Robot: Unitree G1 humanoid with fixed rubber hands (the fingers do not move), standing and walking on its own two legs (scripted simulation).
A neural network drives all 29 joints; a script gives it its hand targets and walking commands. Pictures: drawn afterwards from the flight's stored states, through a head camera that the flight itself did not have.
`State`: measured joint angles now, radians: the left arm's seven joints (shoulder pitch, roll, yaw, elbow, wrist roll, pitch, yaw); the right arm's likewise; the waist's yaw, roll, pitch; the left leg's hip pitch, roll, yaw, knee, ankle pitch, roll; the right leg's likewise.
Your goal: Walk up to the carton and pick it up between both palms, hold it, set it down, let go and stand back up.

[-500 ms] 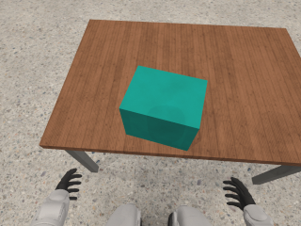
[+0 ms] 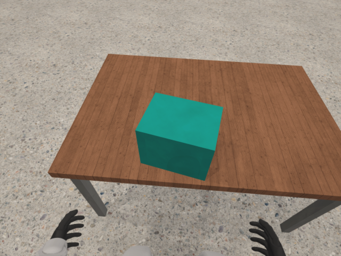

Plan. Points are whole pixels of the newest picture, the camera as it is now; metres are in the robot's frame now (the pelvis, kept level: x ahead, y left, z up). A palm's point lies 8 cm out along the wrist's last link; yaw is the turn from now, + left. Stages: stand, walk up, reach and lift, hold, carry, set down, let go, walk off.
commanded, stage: reach and lift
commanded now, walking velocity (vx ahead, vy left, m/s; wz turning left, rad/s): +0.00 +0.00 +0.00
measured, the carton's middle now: (179, 136) +0.49 +0.03 -0.09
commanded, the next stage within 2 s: none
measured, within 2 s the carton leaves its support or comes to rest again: neither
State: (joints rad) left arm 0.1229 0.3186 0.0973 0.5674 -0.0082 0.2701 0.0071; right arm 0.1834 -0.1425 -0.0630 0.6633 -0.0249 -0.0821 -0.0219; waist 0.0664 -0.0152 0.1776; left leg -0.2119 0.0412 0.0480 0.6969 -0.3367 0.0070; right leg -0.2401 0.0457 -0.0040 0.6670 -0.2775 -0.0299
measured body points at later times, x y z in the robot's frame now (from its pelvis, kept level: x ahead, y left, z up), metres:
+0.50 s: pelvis +0.03 +0.01 +0.01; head +0.03 +0.02 +0.46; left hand +0.21 +0.27 -0.07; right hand +0.19 -0.21 -0.06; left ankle +0.04 +0.12 -0.72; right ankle +0.06 -0.10 -0.72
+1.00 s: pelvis +0.08 +0.05 +0.02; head +0.07 +0.06 +0.46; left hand +0.23 +0.31 -0.03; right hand +0.24 -0.14 -0.05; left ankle +0.04 +0.12 -0.72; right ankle +0.06 -0.10 -0.72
